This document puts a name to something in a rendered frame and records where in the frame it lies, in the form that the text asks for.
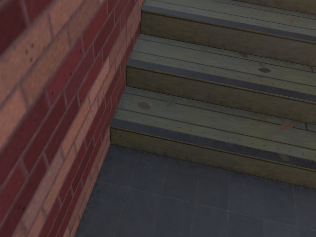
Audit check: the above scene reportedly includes stairs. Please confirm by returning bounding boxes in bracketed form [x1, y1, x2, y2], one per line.
[110, 0, 316, 190]

